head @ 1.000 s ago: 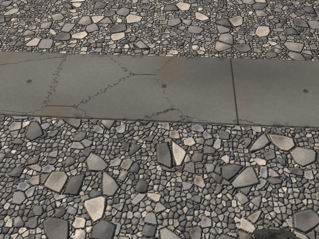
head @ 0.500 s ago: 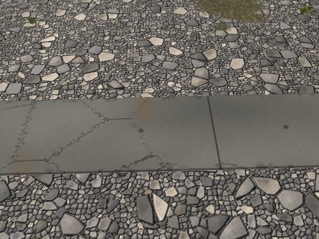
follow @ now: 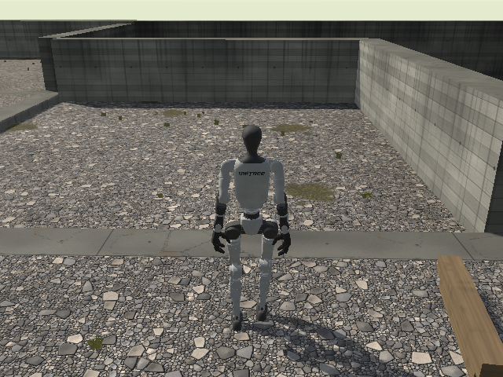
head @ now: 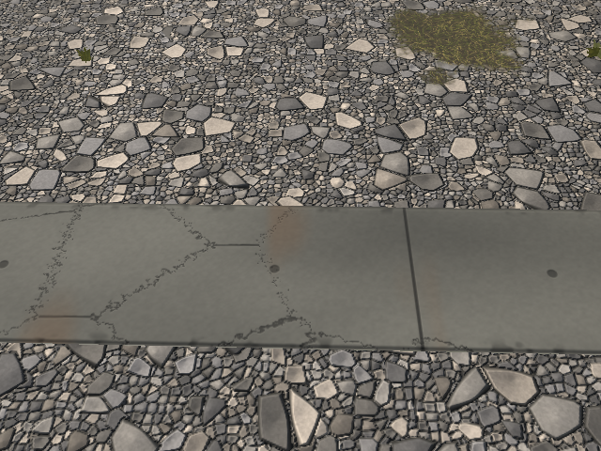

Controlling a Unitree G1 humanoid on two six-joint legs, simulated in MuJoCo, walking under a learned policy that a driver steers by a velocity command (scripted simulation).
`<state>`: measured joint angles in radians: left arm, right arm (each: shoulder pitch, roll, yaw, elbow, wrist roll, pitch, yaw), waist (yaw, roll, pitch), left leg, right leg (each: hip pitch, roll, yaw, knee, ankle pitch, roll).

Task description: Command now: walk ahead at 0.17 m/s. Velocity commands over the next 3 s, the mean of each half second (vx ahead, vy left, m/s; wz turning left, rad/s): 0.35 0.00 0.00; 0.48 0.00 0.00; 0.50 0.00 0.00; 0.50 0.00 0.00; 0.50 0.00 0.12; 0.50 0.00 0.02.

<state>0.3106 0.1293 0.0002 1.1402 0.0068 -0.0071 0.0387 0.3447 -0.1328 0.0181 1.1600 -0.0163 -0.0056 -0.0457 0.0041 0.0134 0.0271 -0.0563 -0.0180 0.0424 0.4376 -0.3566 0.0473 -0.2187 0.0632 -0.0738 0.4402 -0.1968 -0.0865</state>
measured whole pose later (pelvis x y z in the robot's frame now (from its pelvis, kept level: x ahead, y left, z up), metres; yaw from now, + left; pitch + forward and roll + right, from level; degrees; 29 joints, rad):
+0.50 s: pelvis +0.12 +0.01 +0.00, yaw +0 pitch +1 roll +0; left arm 0.05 0.20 0.05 0.95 0.02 -0.03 -0.03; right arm 0.57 -0.14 -0.02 1.15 -0.02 -0.10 -0.02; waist -0.07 -0.01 0.01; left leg 0.12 -0.03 0.04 0.18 -0.32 0.04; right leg -0.59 -0.05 -0.07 0.72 -0.14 -0.04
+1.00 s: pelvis +0.39 -0.03 +0.01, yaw +0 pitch +0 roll -1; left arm 0.47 0.16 0.03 1.09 0.02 -0.10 0.00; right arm 0.08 -0.18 -0.05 0.92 -0.03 -0.04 0.04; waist 0.05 0.03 0.04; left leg -0.63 0.10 0.04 0.72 -0.03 0.04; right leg 0.04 0.08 -0.10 0.19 -0.24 -0.08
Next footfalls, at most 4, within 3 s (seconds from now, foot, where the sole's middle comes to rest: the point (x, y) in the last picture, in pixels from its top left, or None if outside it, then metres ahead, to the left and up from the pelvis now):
0.60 right None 0.34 -0.10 -0.78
1.16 left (283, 400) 0.65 0.08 -0.78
1.72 right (353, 295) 0.95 -0.10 -0.78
2.28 left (290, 231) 1.18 0.07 -0.78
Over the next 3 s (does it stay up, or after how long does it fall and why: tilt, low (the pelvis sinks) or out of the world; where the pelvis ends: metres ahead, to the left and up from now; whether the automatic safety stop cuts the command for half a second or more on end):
stays up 1.50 -0.05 -0.16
